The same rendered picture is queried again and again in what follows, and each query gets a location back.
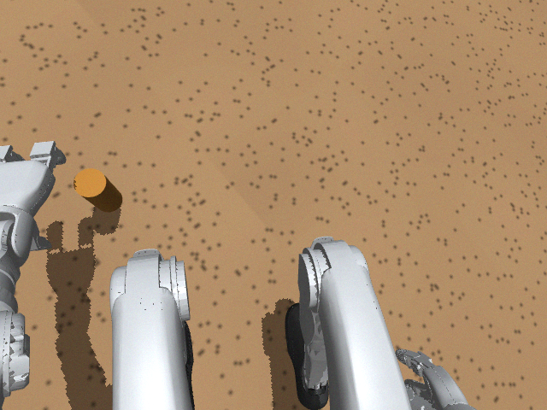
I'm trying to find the can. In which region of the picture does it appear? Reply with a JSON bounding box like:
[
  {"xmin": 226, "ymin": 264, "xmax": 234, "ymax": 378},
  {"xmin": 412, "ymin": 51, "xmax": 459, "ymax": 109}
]
[{"xmin": 74, "ymin": 168, "xmax": 122, "ymax": 213}]

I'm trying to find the right robot hand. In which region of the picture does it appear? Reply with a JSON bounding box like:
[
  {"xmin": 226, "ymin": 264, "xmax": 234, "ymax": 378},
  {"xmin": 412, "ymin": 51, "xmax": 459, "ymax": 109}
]
[{"xmin": 395, "ymin": 349, "xmax": 468, "ymax": 410}]

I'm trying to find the left robot hand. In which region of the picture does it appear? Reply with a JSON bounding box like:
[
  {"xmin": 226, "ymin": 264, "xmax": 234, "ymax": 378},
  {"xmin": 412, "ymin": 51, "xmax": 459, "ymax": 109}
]
[{"xmin": 0, "ymin": 141, "xmax": 66, "ymax": 251}]

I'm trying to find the left robot arm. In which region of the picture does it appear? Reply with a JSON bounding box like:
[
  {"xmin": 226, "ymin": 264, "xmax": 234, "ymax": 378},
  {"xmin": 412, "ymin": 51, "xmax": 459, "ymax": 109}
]
[{"xmin": 0, "ymin": 206, "xmax": 36, "ymax": 410}]

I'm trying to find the right robot foot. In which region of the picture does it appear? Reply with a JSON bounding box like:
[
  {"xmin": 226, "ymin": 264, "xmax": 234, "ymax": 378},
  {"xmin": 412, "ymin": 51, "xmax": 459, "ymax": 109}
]
[{"xmin": 285, "ymin": 303, "xmax": 329, "ymax": 410}]

